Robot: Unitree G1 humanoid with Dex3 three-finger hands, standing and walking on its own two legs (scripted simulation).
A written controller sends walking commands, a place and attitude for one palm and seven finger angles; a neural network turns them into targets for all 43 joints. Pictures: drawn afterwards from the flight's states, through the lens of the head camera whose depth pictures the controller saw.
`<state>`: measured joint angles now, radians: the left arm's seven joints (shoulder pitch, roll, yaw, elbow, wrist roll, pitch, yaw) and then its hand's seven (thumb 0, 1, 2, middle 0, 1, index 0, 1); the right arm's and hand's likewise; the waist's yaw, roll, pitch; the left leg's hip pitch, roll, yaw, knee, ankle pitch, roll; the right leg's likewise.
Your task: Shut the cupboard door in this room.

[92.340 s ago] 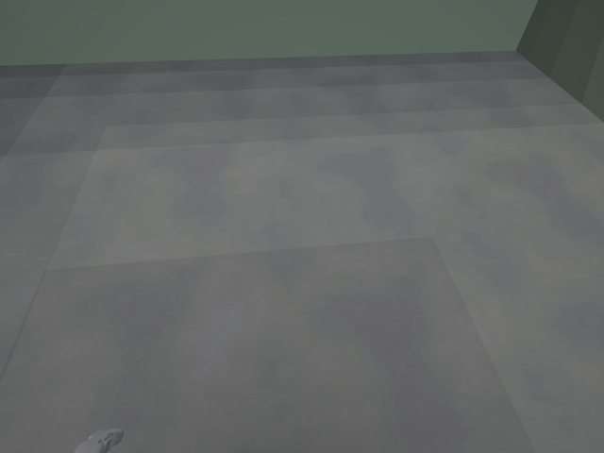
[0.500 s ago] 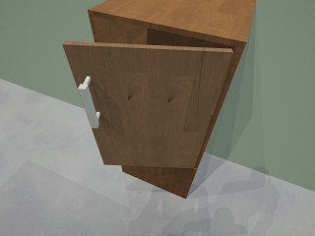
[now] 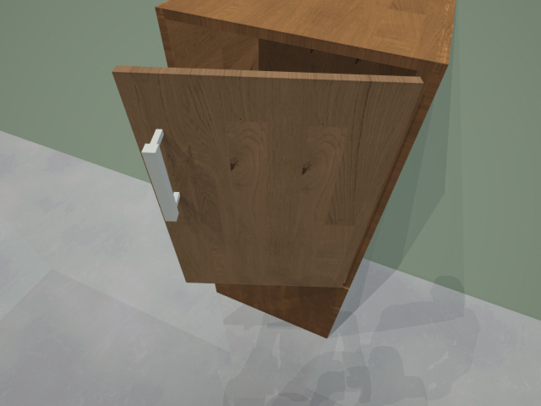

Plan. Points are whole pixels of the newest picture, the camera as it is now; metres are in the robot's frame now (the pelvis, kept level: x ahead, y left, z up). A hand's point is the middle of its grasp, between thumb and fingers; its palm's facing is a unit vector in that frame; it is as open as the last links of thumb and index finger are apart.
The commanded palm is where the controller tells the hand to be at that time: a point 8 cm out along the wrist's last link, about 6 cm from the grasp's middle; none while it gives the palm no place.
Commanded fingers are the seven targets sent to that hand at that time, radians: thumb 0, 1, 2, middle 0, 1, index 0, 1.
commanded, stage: look again from close up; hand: left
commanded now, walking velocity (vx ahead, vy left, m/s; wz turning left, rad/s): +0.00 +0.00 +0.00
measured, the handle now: (165, 177) +0.44 +0.20 +0.09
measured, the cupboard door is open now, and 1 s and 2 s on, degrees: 22 22 22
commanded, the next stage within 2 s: raise the hand and make a fist in 0.30 s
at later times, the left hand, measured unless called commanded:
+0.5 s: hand out of the picture +0.11 +0.23 -0.11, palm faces +0.19 -0.95 -0.25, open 7.4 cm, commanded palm +0.10 +0.26 -0.06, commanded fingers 0.00 0.90 0.90 -0.29 -0.40 -0.29 -0.40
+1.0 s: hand (120, 398) +0.14 +0.20 +0.00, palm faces +0.09 -0.99 -0.07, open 5.3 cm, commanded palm +0.12 +0.25 +0.00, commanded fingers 0.00 0.90 0.90 -0.75 -0.90 -0.75 -0.90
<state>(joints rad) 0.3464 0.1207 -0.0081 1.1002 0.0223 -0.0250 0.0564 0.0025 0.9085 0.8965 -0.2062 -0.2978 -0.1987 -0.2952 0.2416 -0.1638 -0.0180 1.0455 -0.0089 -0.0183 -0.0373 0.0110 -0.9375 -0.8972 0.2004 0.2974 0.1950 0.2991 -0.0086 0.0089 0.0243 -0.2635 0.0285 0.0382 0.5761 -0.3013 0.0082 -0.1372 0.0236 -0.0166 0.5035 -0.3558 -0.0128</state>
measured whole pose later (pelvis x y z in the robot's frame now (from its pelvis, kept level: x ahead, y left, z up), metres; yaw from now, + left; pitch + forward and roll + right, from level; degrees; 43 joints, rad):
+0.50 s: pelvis +0.00 +0.02 +0.00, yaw +1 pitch +0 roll +1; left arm 0.45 0.22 0.06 0.38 -0.08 0.02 0.10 0.01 0.91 0.90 -0.21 -0.30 -0.21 -0.30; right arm 0.33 -0.17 0.02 0.93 0.04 -0.20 -0.08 0.01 -0.92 -0.90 0.21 0.30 0.20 0.30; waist 0.00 -0.04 0.05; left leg -0.28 -0.04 0.06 0.56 -0.28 0.04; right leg -0.28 -0.04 -0.02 0.73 -0.35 0.00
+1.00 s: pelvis -0.04 -0.02 -0.08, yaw +4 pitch +11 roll -2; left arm 0.45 0.24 0.20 -0.04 -0.35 -0.54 -0.36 0.02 0.90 0.90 -0.58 -0.71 -0.57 -0.71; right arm 0.16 -0.26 -0.01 0.56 0.04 -0.29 -0.07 0.01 -0.91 -0.90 0.20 0.30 0.20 0.30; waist 0.06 0.02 -0.11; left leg -0.86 0.01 -0.06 1.15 -0.48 -0.01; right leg -0.77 0.03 -0.15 1.11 -0.54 -0.08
